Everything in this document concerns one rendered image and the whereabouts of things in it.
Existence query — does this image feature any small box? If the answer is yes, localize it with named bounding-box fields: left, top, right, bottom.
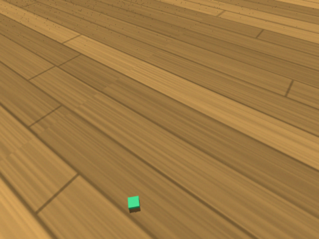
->
left=128, top=196, right=140, bottom=209

